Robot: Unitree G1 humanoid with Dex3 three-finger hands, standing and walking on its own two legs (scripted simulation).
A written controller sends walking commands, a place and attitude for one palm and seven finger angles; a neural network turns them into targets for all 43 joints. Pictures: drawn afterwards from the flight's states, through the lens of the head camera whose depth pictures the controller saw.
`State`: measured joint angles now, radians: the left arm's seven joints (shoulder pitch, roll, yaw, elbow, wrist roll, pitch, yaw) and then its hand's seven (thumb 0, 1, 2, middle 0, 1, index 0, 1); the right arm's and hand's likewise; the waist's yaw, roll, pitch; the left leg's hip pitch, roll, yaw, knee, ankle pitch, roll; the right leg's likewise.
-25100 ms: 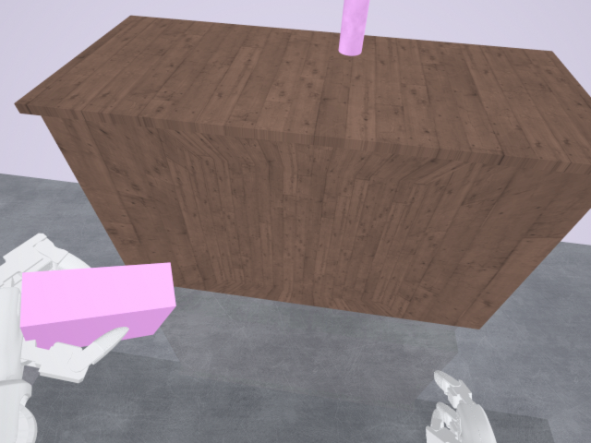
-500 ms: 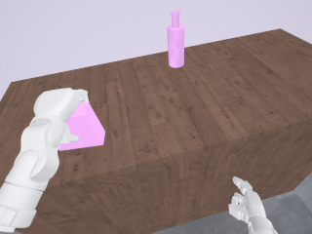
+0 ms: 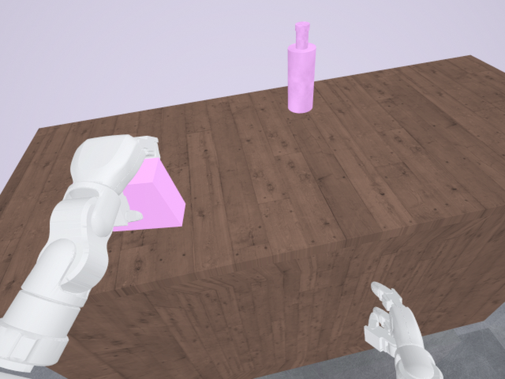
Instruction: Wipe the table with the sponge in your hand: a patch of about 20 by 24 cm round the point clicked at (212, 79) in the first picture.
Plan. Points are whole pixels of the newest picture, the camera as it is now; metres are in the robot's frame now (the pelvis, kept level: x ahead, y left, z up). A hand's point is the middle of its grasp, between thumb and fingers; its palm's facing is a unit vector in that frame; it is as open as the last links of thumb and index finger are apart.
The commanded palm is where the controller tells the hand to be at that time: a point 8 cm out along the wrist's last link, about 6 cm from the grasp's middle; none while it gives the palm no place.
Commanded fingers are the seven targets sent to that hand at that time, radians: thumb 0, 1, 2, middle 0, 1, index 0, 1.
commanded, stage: move the sponge above the wiping area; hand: left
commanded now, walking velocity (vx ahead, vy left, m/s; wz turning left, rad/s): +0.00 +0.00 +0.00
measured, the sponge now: (139, 204) +0.31 +0.25 +0.13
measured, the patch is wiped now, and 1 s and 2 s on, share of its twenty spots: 0.15 0.15 0.15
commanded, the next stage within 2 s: lower the sponge onto the table in 1.42 s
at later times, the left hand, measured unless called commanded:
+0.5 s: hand (126, 168) +0.33 +0.25 +0.20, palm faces +0.20 -0.05 -0.98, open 9.2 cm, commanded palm +0.29 +0.27 +0.27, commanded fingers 0.00 0.10 1.30 -1.20 -1.60 -1.20 -1.60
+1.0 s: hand (114, 160) +0.33 +0.27 +0.21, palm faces +0.22 -0.04 -0.97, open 9.2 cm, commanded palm +0.29 +0.28 +0.27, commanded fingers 0.00 0.10 1.30 -1.20 -1.60 -1.20 -1.60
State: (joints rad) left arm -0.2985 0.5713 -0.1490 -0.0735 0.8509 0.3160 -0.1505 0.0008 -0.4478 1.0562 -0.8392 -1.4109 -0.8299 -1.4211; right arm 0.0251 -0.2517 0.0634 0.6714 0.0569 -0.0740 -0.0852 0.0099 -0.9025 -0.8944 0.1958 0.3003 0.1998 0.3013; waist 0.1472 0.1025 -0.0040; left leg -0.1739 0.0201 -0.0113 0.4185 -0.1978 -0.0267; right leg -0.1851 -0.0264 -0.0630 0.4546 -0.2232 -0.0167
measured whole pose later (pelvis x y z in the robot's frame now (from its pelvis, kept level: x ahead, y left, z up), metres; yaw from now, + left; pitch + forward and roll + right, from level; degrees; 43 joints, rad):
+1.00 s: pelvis +0.01 +0.00 +0.00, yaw -1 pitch -2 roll +0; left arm -0.36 0.60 -0.07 -0.02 0.84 0.39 -0.12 0.00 -0.45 1.05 -0.84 -1.42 -0.83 -1.42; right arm 0.02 -0.26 0.07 0.68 0.07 -0.04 -0.07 0.01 -0.90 -0.89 0.20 0.30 0.20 0.30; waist 0.14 0.10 -0.01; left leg -0.17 0.03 0.00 0.41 -0.21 -0.03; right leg -0.18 -0.01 -0.06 0.44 -0.23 -0.02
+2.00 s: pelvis +0.00 +0.00 +0.00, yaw -1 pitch -2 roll +0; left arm -0.37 0.59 -0.01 0.04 0.84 0.48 -0.14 0.00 -0.45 1.05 -0.84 -1.43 -0.83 -1.43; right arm 0.03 -0.26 0.07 0.66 0.08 -0.01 -0.05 0.01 -0.90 -0.89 0.20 0.30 0.20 0.30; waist 0.12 0.11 -0.03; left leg -0.18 0.03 0.01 0.40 -0.19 -0.03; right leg -0.20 -0.02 -0.04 0.43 -0.21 -0.01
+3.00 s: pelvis +0.01 +0.00 +0.00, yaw +0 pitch -1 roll +0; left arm -0.26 0.54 -0.09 0.06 0.91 0.39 -0.16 0.00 -0.45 1.06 -0.84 -1.43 -0.83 -1.43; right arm 0.04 -0.27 0.06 0.67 0.06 -0.02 -0.06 0.01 -0.90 -0.89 0.20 0.30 0.20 0.30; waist 0.12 0.11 -0.03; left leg -0.18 0.02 -0.01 0.41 -0.21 -0.02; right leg -0.19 -0.02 -0.06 0.44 -0.23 -0.01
